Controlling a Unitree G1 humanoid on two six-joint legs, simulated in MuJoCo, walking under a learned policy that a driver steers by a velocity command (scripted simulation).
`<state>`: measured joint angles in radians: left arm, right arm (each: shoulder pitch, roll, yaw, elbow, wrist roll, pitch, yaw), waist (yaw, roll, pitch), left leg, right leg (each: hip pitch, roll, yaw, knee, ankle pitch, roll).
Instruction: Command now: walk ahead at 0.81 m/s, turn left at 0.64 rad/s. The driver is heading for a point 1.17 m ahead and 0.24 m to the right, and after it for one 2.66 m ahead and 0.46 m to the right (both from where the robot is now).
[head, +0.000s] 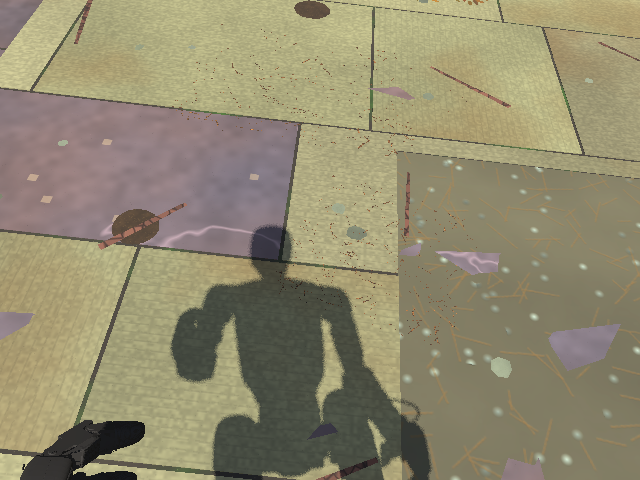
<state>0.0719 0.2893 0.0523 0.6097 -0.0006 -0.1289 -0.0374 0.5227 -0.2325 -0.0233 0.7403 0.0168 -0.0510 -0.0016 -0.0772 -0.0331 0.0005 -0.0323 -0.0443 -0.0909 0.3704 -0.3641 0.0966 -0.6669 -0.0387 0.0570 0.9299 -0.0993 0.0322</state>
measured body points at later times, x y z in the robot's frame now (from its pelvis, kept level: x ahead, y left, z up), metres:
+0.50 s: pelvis +0.42 +0.00 +0.00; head +0.44 +0.01 +0.45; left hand +0.37 +0.26 -0.13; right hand +0.67 -0.22 -0.04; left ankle +0.58 +0.16 -0.69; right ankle +0.36 -0.11 -0.74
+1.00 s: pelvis +0.83 -0.01 -0.03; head +0.84 -0.05 +0.42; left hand +1.18 +0.06 -0.06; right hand +0.64 -0.25 -0.16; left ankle +0.73 +0.18 -0.74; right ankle +0.97 -0.22 -0.68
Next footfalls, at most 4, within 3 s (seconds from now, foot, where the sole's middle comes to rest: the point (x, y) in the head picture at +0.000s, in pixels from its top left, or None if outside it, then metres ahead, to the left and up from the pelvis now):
0.22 right None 0.40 -0.11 -0.78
0.64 left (206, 364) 0.77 0.17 -0.78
1.10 right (361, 265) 1.05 -0.23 -0.78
1.52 left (393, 170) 1.42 -0.37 -0.78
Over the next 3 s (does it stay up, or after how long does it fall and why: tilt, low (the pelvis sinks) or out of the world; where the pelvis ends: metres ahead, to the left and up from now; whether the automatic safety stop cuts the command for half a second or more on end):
stays up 1.54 -0.34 -0.04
